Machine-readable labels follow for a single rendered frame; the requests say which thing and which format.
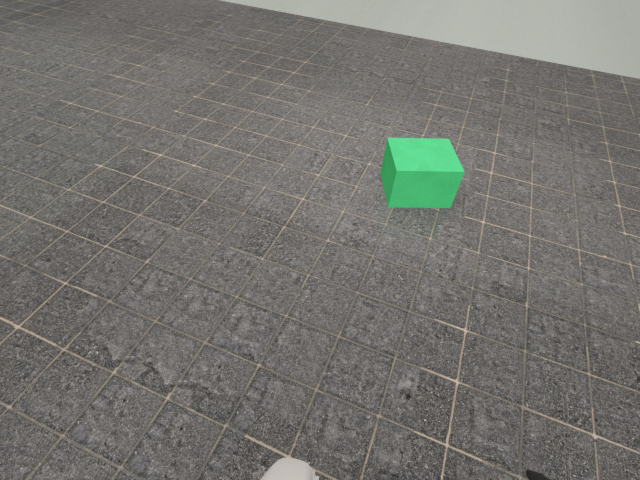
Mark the robot left thigh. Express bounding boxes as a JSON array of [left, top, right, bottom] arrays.
[[260, 458, 319, 480]]

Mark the carton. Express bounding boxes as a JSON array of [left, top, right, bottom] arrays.
[[380, 138, 464, 208]]

